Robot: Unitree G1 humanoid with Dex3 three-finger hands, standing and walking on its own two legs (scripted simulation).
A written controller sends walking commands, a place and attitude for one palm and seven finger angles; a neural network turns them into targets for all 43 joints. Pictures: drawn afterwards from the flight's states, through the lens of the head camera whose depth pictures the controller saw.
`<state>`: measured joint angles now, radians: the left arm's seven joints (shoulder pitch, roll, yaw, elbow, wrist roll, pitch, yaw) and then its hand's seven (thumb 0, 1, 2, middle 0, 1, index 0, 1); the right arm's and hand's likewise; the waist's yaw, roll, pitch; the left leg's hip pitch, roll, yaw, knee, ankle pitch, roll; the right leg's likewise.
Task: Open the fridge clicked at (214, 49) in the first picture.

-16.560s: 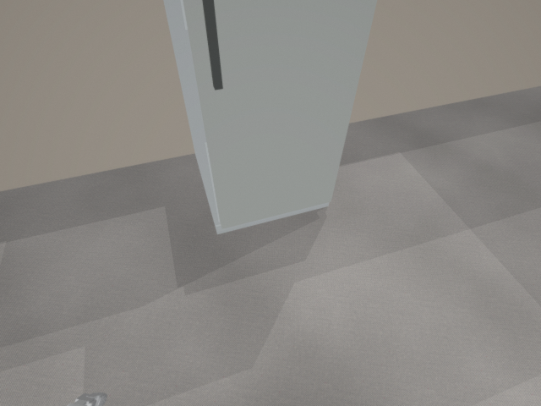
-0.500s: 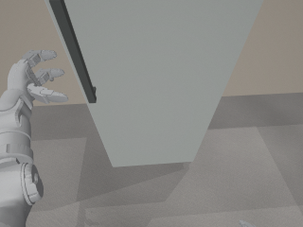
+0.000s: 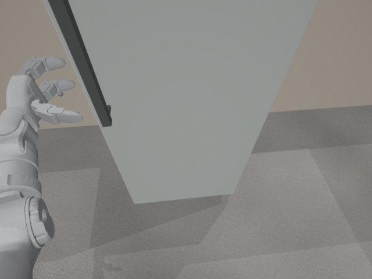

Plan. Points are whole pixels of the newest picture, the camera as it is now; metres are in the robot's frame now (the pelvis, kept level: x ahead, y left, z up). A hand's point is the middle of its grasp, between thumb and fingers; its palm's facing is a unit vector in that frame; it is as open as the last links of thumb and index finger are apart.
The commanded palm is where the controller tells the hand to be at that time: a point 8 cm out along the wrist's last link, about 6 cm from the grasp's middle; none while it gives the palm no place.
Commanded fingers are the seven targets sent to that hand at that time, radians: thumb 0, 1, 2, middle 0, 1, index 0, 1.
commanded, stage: move the hooked fingers beside the handle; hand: left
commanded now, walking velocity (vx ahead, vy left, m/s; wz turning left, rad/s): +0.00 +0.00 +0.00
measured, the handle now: (89, 68) +0.51 +0.21 +0.18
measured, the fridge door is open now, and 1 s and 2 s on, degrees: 0 0 0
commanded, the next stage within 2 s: feel for the door with the fingertips in 0.46 s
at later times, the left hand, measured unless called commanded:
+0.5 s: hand (61, 91) +0.45 +0.25 +0.17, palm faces +0.10 -0.99 +0.00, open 14.0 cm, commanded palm +0.41 +0.30 +0.16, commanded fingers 0.00 -0.50 0.30 -0.30 -1.20 -0.30 -1.20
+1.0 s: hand (82, 90) +0.45 +0.21 +0.16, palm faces +0.09 -1.00 +0.01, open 14.0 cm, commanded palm +0.42 +0.27 +0.16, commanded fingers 0.00 -0.50 0.30 -0.30 -1.20 -0.30 -1.20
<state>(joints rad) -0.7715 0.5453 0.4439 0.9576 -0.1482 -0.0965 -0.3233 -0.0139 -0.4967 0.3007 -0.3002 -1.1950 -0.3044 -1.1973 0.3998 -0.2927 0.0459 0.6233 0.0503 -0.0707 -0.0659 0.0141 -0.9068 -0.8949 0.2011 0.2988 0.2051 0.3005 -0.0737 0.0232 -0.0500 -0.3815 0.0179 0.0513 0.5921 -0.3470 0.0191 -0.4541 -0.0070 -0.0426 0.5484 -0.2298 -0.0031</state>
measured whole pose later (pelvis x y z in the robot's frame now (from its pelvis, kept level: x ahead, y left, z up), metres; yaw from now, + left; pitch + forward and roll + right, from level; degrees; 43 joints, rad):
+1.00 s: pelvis +0.00 +0.00 +0.00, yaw +0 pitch +7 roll -1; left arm -0.81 0.45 0.38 0.94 -0.13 -0.08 -0.22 -0.01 -0.50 0.30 -0.30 -1.20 -0.30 -1.20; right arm 0.36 -0.28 0.05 0.63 0.04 -0.08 -0.06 0.01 -0.91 -0.89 0.20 0.30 0.20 0.30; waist -0.07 0.02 -0.06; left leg -0.38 0.02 0.04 0.60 -0.34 0.02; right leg -0.45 -0.01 -0.05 0.56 -0.23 -0.01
